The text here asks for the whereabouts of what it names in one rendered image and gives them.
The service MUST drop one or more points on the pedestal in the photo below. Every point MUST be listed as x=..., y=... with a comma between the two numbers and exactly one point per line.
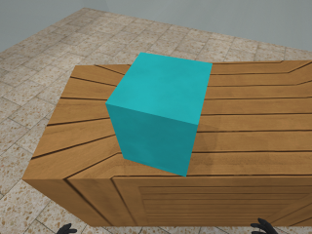
x=251, y=157

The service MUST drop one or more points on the carton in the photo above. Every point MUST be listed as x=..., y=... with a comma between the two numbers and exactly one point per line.
x=155, y=110

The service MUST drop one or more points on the right robot hand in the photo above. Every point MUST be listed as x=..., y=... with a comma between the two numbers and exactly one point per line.
x=263, y=225

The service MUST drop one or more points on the left robot hand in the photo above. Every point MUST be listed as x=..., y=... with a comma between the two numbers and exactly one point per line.
x=66, y=229

